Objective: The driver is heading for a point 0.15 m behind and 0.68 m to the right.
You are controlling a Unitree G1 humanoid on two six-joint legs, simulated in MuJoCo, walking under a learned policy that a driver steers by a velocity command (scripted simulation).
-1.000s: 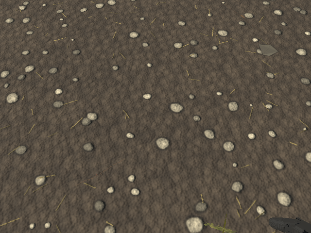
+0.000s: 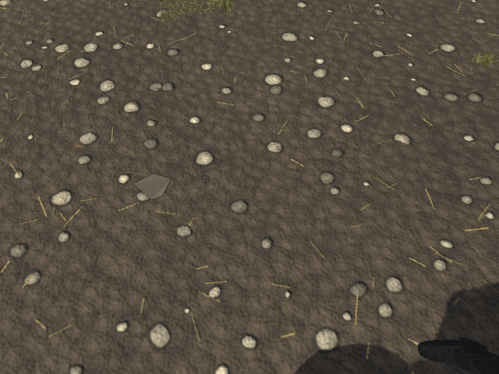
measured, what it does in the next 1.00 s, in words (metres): walks ahead, turning right: left foot, then right foot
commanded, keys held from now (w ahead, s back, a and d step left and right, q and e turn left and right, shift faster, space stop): shift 0.08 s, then e+shift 0.68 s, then w+e+shift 0.24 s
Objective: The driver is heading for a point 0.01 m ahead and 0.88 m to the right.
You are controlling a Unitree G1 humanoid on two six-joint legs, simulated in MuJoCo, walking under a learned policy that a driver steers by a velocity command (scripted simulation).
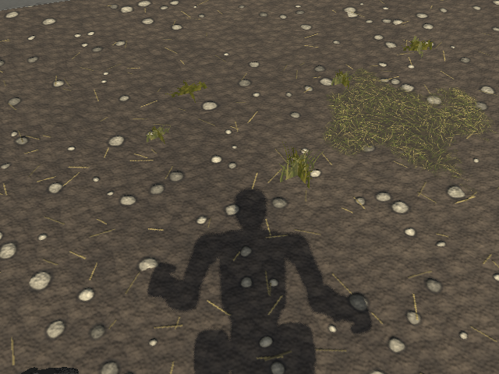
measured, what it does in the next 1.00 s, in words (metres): walks ahead, turning right: right foot, then left foot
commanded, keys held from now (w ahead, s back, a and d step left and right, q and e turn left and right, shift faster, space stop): w+e+shift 1.00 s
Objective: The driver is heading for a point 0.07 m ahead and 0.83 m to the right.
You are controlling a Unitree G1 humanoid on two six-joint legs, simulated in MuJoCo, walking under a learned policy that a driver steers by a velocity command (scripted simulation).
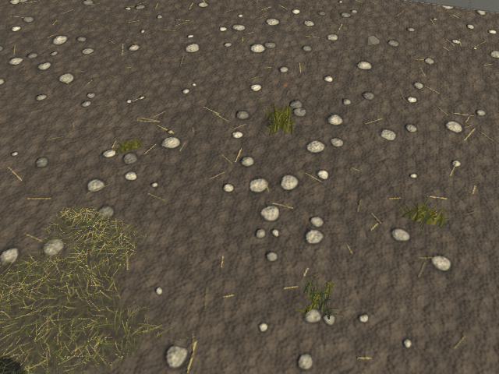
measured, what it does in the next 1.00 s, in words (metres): walks ahead, turning right: right foot, then left foot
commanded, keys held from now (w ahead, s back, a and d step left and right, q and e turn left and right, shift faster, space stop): w+e+shift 0.92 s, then w+shift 0.08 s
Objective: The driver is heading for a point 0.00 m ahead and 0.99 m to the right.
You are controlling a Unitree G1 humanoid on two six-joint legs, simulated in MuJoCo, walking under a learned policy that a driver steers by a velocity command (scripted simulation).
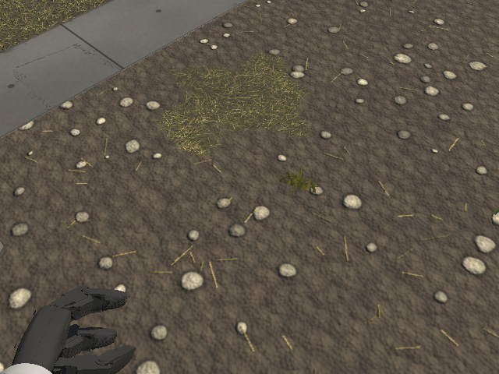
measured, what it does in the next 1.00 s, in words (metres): walks ahead, turning right: right foot, then left foot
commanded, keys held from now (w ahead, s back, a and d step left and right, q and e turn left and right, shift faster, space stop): w+shift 0.34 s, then shift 0.08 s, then e+shift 0.44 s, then w+e+shift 0.14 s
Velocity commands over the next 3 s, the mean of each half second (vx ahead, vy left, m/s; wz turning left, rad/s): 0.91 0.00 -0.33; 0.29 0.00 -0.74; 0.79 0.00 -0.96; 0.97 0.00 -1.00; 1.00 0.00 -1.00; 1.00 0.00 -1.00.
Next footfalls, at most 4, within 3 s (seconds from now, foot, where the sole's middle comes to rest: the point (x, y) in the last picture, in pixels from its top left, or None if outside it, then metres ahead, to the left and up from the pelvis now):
0.12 right None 0.29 -0.05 -0.76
0.52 left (226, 268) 0.77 0.05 -0.76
0.96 right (312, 266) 0.76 -0.20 -0.76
1.40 left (314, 165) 1.15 -0.27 -0.76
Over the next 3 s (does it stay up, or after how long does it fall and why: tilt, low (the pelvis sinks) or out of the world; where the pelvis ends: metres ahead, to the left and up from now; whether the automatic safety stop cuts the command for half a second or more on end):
stays up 0.90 -1.56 0.01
